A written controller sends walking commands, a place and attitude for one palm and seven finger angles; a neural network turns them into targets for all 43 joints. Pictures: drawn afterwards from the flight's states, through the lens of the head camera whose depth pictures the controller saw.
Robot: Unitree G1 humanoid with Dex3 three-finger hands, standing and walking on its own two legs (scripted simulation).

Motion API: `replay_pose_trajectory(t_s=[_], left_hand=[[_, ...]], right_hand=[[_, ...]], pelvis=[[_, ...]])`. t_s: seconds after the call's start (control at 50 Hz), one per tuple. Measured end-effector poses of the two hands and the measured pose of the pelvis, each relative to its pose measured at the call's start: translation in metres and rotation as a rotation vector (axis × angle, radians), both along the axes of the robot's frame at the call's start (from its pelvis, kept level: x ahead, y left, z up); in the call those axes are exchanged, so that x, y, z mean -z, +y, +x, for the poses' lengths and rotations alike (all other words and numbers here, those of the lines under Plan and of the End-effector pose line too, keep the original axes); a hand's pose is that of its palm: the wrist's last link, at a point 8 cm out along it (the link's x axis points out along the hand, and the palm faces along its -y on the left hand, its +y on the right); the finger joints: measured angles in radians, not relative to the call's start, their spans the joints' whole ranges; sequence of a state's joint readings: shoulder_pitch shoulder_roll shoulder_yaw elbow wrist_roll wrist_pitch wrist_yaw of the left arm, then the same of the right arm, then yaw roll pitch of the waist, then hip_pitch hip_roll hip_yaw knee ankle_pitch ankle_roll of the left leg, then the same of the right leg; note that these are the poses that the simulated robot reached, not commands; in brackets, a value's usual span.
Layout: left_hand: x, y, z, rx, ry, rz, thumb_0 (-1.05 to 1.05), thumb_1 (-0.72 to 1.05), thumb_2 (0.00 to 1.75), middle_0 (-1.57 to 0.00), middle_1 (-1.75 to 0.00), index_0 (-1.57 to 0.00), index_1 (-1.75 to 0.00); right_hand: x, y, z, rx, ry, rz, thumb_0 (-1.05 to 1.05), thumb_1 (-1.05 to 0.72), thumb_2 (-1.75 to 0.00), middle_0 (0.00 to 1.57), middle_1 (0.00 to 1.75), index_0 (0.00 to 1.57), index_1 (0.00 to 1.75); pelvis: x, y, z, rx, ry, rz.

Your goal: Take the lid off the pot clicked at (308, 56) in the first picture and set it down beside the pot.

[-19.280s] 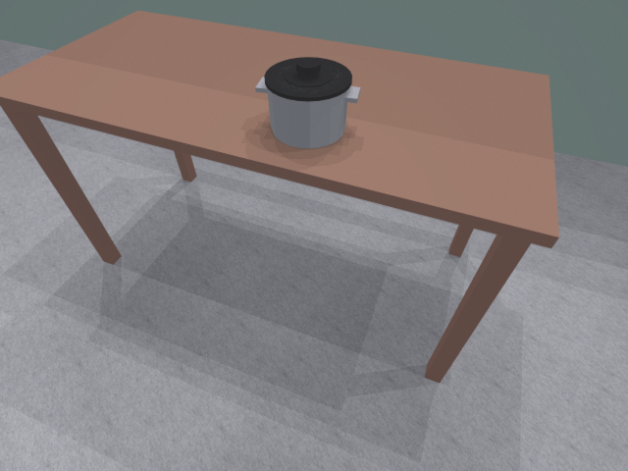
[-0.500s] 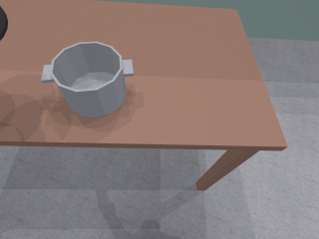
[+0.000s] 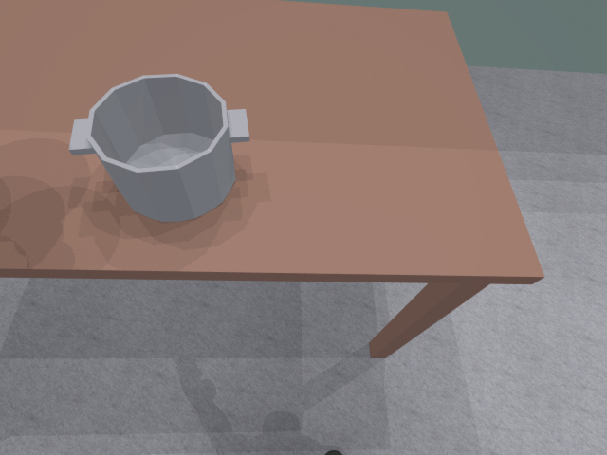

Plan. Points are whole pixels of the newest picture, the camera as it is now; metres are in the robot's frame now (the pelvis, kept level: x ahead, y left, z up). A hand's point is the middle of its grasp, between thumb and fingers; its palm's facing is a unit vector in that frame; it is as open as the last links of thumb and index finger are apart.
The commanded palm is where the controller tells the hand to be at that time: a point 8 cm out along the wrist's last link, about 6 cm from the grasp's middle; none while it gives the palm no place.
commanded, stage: lower the lid onto the table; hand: left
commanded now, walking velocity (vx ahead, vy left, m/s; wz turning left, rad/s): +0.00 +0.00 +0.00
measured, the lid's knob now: out of the picture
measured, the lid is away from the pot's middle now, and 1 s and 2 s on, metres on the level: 0.23 0.22 0.22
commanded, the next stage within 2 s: none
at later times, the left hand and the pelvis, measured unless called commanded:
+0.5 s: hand out of the picture +0.48 +0.35 +0.23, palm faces -0.32 -0.24 -0.92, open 8.2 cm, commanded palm +0.55 +0.36 +0.31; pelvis +0.00 +0.00 +0.00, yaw +0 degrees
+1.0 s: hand out of the picture +0.48 +0.36 +0.20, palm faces -0.38 -0.24 -0.89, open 8.2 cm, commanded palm +0.56 +0.36 +0.27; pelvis -0.01 +0.01 -0.01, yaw +0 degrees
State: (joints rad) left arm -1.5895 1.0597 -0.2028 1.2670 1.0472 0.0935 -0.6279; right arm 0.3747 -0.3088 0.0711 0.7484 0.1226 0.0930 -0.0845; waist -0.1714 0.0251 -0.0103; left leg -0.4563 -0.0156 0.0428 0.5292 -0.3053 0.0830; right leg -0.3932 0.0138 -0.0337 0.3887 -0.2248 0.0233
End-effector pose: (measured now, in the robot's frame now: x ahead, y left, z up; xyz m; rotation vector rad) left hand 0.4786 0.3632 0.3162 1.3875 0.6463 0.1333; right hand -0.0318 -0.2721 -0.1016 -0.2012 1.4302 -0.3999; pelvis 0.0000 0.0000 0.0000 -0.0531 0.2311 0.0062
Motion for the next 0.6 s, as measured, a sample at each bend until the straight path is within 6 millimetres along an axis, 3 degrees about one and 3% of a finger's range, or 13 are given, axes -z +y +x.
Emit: replay_pose_trajectory(t_s=[0.22,0.6], left_hand=[[0.011,0.004,-0.005,-0.064,0.045,-0.016,-0.02,0.21,0.74,-0.66,-1.12,-0.57,-1.0],[0.031,-0.006,0.003,-0.005,0.051,-0.047,-0.02,0.21,0.74,-0.66,-1.12,-0.56,-1.0]], right_hand=[[0.001,0.002,-0.001,-0.007,-0.015,0.008,0.0,-0.9,-0.89,0.21,0.3,0.21,0.29],[-0.001,0.003,-0.011,0.008,-0.016,-0.012,0.0,-0.9,-0.89,0.21,0.3,0.21,0.29]], pelvis=[[0.0,0.001,-0.002,-0.004,-0.003,-0.002],[0.002,0.002,-0.004,0.003,0.003,-0.006]])
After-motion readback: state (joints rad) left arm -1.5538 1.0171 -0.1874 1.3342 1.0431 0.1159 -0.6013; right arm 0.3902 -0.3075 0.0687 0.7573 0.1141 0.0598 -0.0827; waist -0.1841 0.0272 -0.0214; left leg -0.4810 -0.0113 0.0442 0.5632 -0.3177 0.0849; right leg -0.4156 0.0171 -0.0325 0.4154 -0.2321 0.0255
